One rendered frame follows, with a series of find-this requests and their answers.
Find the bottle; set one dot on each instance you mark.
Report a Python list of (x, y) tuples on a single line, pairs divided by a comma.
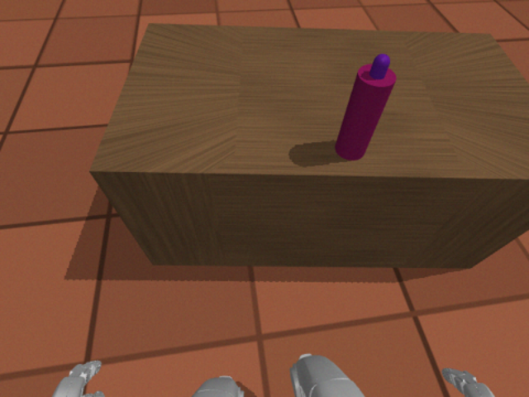
[(372, 87)]

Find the right robot hand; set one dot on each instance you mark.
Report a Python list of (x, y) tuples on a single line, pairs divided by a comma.
[(466, 383)]

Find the left robot hand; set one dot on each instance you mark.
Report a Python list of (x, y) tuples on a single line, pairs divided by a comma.
[(79, 376)]

